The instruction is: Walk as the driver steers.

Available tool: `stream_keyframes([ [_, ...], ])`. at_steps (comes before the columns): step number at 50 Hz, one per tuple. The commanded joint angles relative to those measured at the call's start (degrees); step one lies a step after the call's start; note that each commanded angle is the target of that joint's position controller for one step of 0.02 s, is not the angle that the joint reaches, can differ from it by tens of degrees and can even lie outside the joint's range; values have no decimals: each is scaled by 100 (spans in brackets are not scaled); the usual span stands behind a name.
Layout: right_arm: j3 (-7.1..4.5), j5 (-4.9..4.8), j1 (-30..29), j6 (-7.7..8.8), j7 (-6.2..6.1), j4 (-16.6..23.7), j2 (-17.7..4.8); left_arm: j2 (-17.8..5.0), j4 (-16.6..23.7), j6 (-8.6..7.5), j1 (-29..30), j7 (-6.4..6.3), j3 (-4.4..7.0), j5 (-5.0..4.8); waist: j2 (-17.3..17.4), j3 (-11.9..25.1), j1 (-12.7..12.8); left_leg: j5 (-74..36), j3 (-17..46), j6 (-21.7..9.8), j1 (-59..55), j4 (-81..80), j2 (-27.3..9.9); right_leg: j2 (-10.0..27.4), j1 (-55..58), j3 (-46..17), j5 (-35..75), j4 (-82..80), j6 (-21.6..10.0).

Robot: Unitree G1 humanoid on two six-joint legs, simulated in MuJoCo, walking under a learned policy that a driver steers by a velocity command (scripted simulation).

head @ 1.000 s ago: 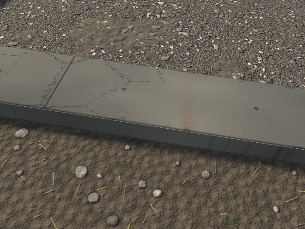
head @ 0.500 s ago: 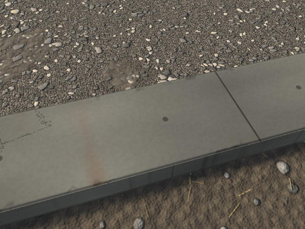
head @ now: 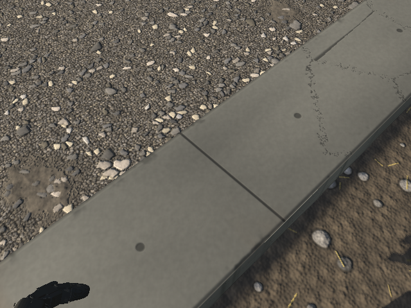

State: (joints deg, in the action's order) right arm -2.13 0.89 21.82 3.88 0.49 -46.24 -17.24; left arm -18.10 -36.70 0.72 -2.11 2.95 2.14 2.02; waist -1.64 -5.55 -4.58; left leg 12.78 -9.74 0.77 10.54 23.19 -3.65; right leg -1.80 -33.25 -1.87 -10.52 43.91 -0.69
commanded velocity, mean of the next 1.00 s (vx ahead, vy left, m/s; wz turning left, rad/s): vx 0.07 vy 0.00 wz -0.08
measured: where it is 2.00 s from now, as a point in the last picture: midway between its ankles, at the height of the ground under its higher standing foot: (204, 182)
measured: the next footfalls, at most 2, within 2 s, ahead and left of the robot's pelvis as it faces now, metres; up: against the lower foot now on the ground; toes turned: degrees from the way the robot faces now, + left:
right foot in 0.08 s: +0.18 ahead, -0.10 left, +0.00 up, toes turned +1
left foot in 0.36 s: +0.09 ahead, +0.10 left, +0.00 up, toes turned -2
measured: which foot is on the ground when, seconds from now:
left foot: down 0.00-0.08, up 0.10-0.34, down 0.36-1.00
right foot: up 0.00-0.06, down 0.08-0.94, up 0.96-1.00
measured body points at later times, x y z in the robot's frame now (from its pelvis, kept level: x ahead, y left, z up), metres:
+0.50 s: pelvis +0.08 +0.00 -0.01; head +0.08 +0.01 +0.44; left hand +0.20 +0.24 -0.13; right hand +0.15 -0.26 -0.13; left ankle +0.05 +0.11 -0.74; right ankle +0.14 -0.10 -0.74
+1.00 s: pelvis +0.12 +0.01 +0.00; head +0.11 +0.01 +0.45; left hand +0.18 +0.26 -0.15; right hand +0.12 -0.24 -0.15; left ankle +0.05 +0.11 -0.74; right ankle +0.13 -0.09 -0.72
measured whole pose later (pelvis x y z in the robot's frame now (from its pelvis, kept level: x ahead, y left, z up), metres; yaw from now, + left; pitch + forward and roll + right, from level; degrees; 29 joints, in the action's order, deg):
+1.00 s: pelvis +0.12 +0.01 +0.00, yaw -3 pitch -1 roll +0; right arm -1.4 1.7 19.1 0.4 -1.4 -57.0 -12.5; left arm -11.7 -60.9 1.2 -12.0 -0.5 3.0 1.7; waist 0.6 1.0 -1.1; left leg 19.2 -1.4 -4.3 2.9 21.7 1.9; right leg -1.7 -17.8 0.4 -19.2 35.9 -2.4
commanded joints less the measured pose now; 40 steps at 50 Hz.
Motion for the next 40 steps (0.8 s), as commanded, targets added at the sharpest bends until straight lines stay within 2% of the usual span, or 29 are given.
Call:
stream_keyframes([
  [1, -181, -70, -682, 57, 32, 510, -760, -215, 19, -23, -905, 13, 31, 14, 929, 947, 664, -3351, 483, -631, 409, -202, -1117, 47, 1814, 108, 561, -741, -96],
  [2, -193, -98, -656, -5, 17, 491, -776, -215, -13, -81, -982, -2, 38, 50, 796, 935, 721, -2996, 417, -554, 437, 136, -1059, 24, 2071, 117, 709, -1137, -159],
  [3, -187, -87, -496, -74, -1, 451, -731, -268, -115, -165, -1169, -27, 65, 102, 528, 1018, 742, -2465, 300, -448, 458, 744, -836, -78, 2439, 130, 857, -1519, -228],
  [4, -175, -7, -112, -140, -5, 436, -659, -465, -133, -264, -1320, -84, 90, 160, -203, 1190, 733, -1340, 59, -228, 727, 1717, -443, 359, 2979, -282, 2555, -1842, -277],
  [5, -57, 37, 408, -254, 2, 584, -197, -801, 50, -311, -1304, -152, 88, 149, -1489, 1473, 441, 2369, -67, 73, 1631, 3254, 254, 2070, 3595, -2224, 5884, -1796, -818],
  [6, -25, -72, 855, -508, -69, 340, -194, -543, 54, -245, -1315, -254, 11, -143, -1142, 2414, 512, 2555, 835, 64, 910, 3752, 229, 2337, 3289, -2136, 5651, -1786, -1549],
  [7, -22, -86, 681, -626, -77, 311, -311, -357, 76, -161, -931, -322, -34, -199, -969, 2055, 408, 2342, 951, 90, 916, 3898, 185, 2035, 2826, -1994, 4080, -2091, -1626],
  [8, -25, -67, 174, -661, -92, 373, -372, -213, 13, -104, -645, -364, -101, -137, -784, 1336, 370, 2130, 1009, 69, 1133, 3603, 117, 1703, 2318, -1763, 2971, -2348, -1410],
  [9, -34, -40, -69, -658, -113, 368, -391, -128, -37, -76, -473, -400, -142, -66, -686, 1033, 306, 1938, 1031, 55, 1108, 3271, 101, 1454, 2123, -1604, 2555, -2464, -1197],
  [10, -27, -34, -6, -671, -109, 294, -385, -106, -81, -75, -423, -424, -158, -45, -753, 932, 246, 1807, 987, 56, 846, 2969, 137, 1277, 1923, -1324, 2775, -2486, -1090],
  [12, 21, -56, 116, -690, -121, 152, -220, -94, -237, -104, -585, -419, -153, -19, -581, 1129, 273, 1691, 880, 9, 353, 2393, 322, 1135, 1982, -1064, 2982, -2377, -996],
  [14, 63, -104, -26, -702, -156, 125, -69, -51, -391, -126, -679, -414, -152, -34, -473, 1238, 333, 1405, 895, -15, 106, 1663, 378, 1137, 2101, -1131, 2528, -2377, -984],
  [15, 83, -100, -24, -711, -176, 83, 8, -30, -442, -116, -637, -418, -153, -54, -464, 1222, 292, 1056, 871, -45, -110, 1164, 394, 1096, 2027, -1151, 2084, -2376, -931],
  [16, 77, -33, -117, -651, -244, 50, 56, -113, -290, -78, -75, -407, -44, -323, -181, 1271, 155, 450, 1177, 26, -322, 456, 116, 1073, 1946, -1388, 619, -2341, -1002],
  [17, 78, 54, -258, -619, -262, 69, -35, -99, -373, -60, -232, -413, -25, -385, -39, 1080, 206, -54, 1207, -27, -576, -16, 112, 910, 1583, -1417, -532, -2477, -773],
  [18, 51, 125, -297, -615, -283, 95, -238, -49, -549, -75, -501, -403, -4, -303, 154, 805, 334, -152, 1395, -115, -736, 38, -150, 760, 1107, -1324, -1345, -2499, -546],
  [19, -50, 106, -368, -586, -280, 89, -554, -79, -576, -52, -586, -413, 59, -236, 616, 300, 476, 952, 1349, -294, 156, 69, -180, 461, 1064, -908, -1651, -2639, -343],
  [20, -3, 99, -463, -491, -256, 95, -274, -109, -642, -38, -413, -434, 70, -148, 537, 64, 369, 1667, 1466, -389, 811, -193, -172, 343, 1490, -785, -1374, -2491, -186],
  [21, 62, 115, -576, -400, -251, 67, -60, 18, -655, -50, -363, -443, 69, -132, 590, 32, 419, 1734, 1498, -355, 1024, -354, -157, 311, 1784, -750, -979, -2338, -154],
  [22, 61, 124, -661, -321, -243, 27, -59, 133, -733, -51, -420, -462, 62, -134, 713, 114, 490, 1471, 1491, -284, 1042, -415, -135, 322, 1996, -710, -663, -2228, -182],
  [23, 54, 107, -708, -242, -228, 14, -59, 105, -816, -47, -515, -475, 87, -134, 694, 216, 516, 1187, 1515, -267, 956, -436, -164, 304, 2114, -674, -327, -2143, -216],
  [25, 45, 52, -627, -139, -194, -70, -91, 90, -974, -43, -604, -458, 123, -144, 499, 388, 511, 681, 1521, -276, 759, -383, -192, 317, 2279, -665, 199, -2084, -273],
  [32, 38, 19, -517, -142, -140, -346, -151, 17, -1497, -11, -690, -465, 196, -187, 162, 523, 440, -129, 1411, -306, 359, -413, -106, 372, 2516, -670, 962, -2120, -248],
  [40, 38, 2, -473, -181, -129, -669, -110, -45, -2001, 11, -720, -534, 232, -200, 193, 507, 427, -552, 1323, -302, 156, -531, -46, 389, 2628, -647, 1159, -2180, -217],
])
